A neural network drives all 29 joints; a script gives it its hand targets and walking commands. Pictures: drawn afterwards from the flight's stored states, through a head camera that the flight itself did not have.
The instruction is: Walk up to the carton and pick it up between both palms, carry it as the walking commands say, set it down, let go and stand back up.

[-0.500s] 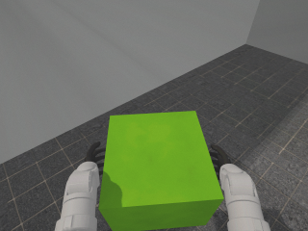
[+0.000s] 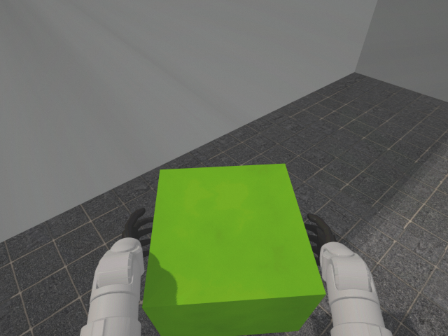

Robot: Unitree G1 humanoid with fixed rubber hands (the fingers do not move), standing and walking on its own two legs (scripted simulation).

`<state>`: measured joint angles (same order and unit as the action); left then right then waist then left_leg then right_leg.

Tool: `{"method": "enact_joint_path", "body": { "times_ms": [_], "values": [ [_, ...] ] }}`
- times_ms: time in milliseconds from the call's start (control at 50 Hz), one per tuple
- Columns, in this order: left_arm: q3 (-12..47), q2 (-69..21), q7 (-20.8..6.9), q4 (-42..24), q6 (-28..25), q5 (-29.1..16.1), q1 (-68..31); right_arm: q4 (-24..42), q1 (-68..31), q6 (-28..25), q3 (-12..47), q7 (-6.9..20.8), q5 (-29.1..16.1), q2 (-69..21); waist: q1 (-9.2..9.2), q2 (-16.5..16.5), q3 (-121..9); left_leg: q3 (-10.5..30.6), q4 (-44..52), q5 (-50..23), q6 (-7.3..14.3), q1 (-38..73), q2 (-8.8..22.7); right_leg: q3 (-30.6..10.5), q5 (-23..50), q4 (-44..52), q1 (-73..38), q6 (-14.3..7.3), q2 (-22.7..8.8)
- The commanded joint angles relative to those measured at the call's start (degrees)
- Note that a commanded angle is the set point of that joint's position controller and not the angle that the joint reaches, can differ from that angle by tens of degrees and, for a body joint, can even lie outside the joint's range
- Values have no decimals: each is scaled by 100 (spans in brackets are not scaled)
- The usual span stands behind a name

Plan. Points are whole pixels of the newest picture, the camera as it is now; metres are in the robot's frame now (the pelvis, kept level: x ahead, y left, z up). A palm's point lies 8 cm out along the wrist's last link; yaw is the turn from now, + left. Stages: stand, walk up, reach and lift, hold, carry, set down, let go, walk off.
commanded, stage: hold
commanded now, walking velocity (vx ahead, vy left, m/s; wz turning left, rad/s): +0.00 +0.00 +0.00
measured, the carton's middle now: (227, 248) +0.32 +0.01 -0.02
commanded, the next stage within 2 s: carry in 0.90 s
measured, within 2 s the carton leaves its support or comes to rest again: neither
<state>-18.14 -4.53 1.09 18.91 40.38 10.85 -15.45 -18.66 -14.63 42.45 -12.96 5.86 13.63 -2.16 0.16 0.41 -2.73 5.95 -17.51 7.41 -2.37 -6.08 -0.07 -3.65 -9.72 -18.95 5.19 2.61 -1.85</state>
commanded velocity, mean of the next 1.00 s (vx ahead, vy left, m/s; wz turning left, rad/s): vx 0.00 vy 0.00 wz -0.08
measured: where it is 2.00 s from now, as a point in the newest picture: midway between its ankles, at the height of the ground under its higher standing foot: outside the picture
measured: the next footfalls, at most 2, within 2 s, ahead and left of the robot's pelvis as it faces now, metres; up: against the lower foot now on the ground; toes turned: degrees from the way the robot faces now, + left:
left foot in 1.94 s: +0.00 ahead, +0.08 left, +0.00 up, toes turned -18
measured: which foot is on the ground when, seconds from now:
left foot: down 0.00-1.00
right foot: down 0.00-1.00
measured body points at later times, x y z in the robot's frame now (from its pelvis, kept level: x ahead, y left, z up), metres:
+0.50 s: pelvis +0.00 +0.00 +0.00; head -0.04 -0.01 +0.45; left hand +0.30 +0.19 +0.03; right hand +0.30 -0.18 +0.02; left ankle +0.03 +0.14 -0.75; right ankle +0.01 -0.15 -0.75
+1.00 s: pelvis +0.00 +0.00 -0.01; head -0.04 +0.00 +0.44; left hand +0.30 +0.19 +0.03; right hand +0.29 -0.18 +0.02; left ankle +0.03 +0.14 -0.75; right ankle +0.01 -0.15 -0.75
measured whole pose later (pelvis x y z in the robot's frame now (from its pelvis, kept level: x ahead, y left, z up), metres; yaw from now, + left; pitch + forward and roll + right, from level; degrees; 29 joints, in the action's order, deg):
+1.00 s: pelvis +0.00 +0.00 -0.01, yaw +0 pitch -3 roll +0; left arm -17.4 -4.4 1.0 15.5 42.7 10.1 -16.8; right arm -13.7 -14.3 44.8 -12.4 5.4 12.9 -2.1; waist 0.2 1.0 -2.7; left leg 5.9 -27.6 12.1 -2.4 -12.3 0.1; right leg -3.6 -13.3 -26.8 10.4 2.6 -1.0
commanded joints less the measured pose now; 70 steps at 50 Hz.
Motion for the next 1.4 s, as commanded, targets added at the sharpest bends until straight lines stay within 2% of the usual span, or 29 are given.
{"method": "enact_joint_path", "body": {
  "times_ms": [0,60,160,260,280,300,420,520,600,740,860,880,920,960,1000,1040,1060,1080,1100,1120,1140,1180,1200,1220,1240,1260,1300,1360,1380],
  "values": [
    [3732,-5376,-2318,-631,-116,-1298,-3559,984,-3654,-483,2966,1404,-1558,-5467,-169,6,-1314,-552,329,175,166,322,-590,276,125,509,-385,-216,780],
    [3813,-5397,-2297,-786,-125,-1300,-3635,859,-3516,-458,2955,1451,-1552,-5539,-141,131,-1521,-552,321,-34,135,453,-601,276,351,477,-416,-226,787],
    [3872,-5409,-2322,-882,-110,-1335,-3401,1166,-3449,-459,3072,1415,-1577,-5479,-143,-89,-1660,-548,313,-397,122,532,-622,295,707,499,-580,-183,819],
    [3927,-5418,-2266,-1120,-85,-1372,-3335,1182,-3143,-443,3120,1401,-1627,-5497,-178,222,-1691,-542,329,-694,77,529,-651,280,1080,473,-735,-190,830],
    [3911,-5424,-2268,-1080,-96,-1374,-3221,1222,-3122,-418,3157,1399,-1601,-5503,-152,-20,-1708,-500,329,-794,109,701,-627,291,1084,497,-638,-172,843],
    [3981,-5413,-2260,-1267,-102,-1421,-3385,1233,-3097,-416,3158,1403,-1627,-5530,-159,156,-1937,-532,286,-811,85,660,-650,257,1154,453,-728,-173,835],
    [4038,-5417,-2257,-1281,-76,-1458,-3228,1467,-3090,-420,3311,1345,-1687,-5515,-170,37,-1837,-488,271,-1017,124,743,-643,254,1361,456,-698,-160,847],
    [4105,-5432,-2264,-1287,-52,-1446,-3231,1464,-3125,-422,3258,1327,-1663,-5468,-188,57,-1889,-488,267,-998,106,731,-654,227,1373,445,-708,-160,852],
    [3903,-5337,-2253,-1029,-24,-1317,-3167,1196,-3141,-372,3149,1371,-1674,-5449,-97,95,-1517,-543,323,-494,132,559,-644,281,770,500,-549,-173,825],
    [3877,-5268,-2293,-1105,-63,-1374,-3427,1131,-3155,-385,3088,1354,-1610,-5421,-186,-48,-1543,-572,312,-521,145,599,-659,278,793,535,-563,-154,818],
    [3890,-5391,-2305,-1020,-73,-1338,-3252,1392,-3333,-425,3236,1374,-1698,-5431,-118,-5,-1592,-540,289,-583,145,541,-657,276,893,484,-613,-160,818],
    [4170,-5248,-2155,-1469,-79,-1658,-3865,1685,-3645,-421,3580,1226,-1909,-5417,-75,92,-2607,-218,-1133,-1904,101,420,920,132,2234,-1095,-343,-270,-637],
    [4484,-5571,-2062,-1594,79,-1837,-3816,2095,-3857,-277,3901,1112,-2074,-5653,-43,-29,-2485,-306,-1465,-1848,90,-261,874,131,2026,-1306,61,-231,-557],
    [4545,-5624,-1950,-1802,325,-1969,-3622,2565,-4031,-7,4115,990,-2236,-5671,14,-398,-2358,-526,-1615,-553,32,-691,674,-287,1249,-1004,427,-299,-685],
    [4680,-5563,-1768,-2115,570,-2070,-4022,2751,-4523,218,4234,874,-2402,-5673,-41,-354,-2061,-402,-1568,499,66,-802,626,-533,25,-903,1164,-400,-681],
    [4817,-5438,-1568,-2309,855,-2209,-4695,2811,-5028,464,4244,694,-2487,-5503,-99,12,-1909,-6,-1212,816,250,-548,916,-352,-447,-1443,2026,-289,-388],
    [4878,-5419,-1464,-2389,1016,-2281,-4711,2855,-5009,611,4215,596,-2546,-5379,-122,414,-2054,367,-901,762,382,-249,1260,11,-744,-1977,2374,-163,-142],
    [4982,-5456,-1337,-2597,1180,-2431,-4935,2947,-5154,766,4146,490,-2642,-5304,-126,1094,-2326,723,-668,526,629,81,1647,244,-1046,-2587,2615,-93,110],
    [5121,-5442,-1230,-2847,1351,-2600,-5062,3117,-5084,904,4064,367,-2652,-5275,-100,1364,-2504,896,-638,169,929,135,1944,387,-1525,-2954,2644,-93,138],
    [4993,-5392,-1126,-2769,1538,-2628,-4414,3254,-4463,1038,4006,231,-2583,-5208,-36,1352,-2553,728,-677,40,994,15,1970,447,-1626,-2758,2506,-121,99],
    [5038,-5447,-1013,-2963,1636,-2822,-4738,3440,-4619,1115,3915,71,-2550,-5190,-17,1300,-2640,519,-893,-354,998,-33,1937,501,-1610,-2582,2411,-112,120],
    [4963,-5342,-800,-2999,1840,-2972,-5101,3444,-4998,1331,3810,-208,-2508,-5094,43,1045,-2669,-114,-1531,-830,713,-287,1657,600,-969,-1681,1800,-216,249],
    [4884,-5245,-710,-3103,1900,-3005,-5138,3483,-5057,1445,3834,-306,-2552,-5027,76,741,-2697,-316,-1826,-492,551,-436,1454,307,-680,-1156,1575,-261,153],
    [4790,-5112,-637,-3100,1992,-3023,-5213,3511,-5012,1558,3776,-411,-2547,-4960,62,-8,-2642,-700,-2474,216,237,-1083,911,-787,147,-761,1206,-411,-411],
    [4622,-4980,-541,-3033,2063,-2947,-5354,3585,-5279,1642,3788,-500,-2584,-4933,51,-895,-2337,-1112,-3133,1653,-112,-2165,368,-2133,1337,-560,834,-743,-1316],
    [4593,-4820,-441,-3079,2111,-2885,-5542,3538,-5445,1724,3695,-566,-2596,-4762,65,-1220,-2382,-1036,-3423,2641,-153,-2252,-32,-2549,1034,-479,953,-1033,-1516],
    [4176,-4636,-274,-2898,2253,-2614,-5308,3535,-5829,1860,3771,-658,-2705,-4767,98,-1013,-1946,-853,-3404,2592,-117,-2223,53,-2200,868,-349,1136,-1007,-1203],
    [3927,-4607,-107,-2783,2379,-2531,-4863,3602,-5696,1990,3704,-808,-2763,-4723,119,-1364,-2529,-1028,-2386,1799,-101,-1481,30,-1352,2339,-992,804,-784,-734],
    [3838,-4543,-43,-2745,2412,-2451,-4692,3535,-5566,2061,3687,-813,-2796,-4678,73,-1062,-2671,-1216,-1651,1401,-120,-847,-28,-1151,2542,-1348,935,-708,-597]
  ]
}}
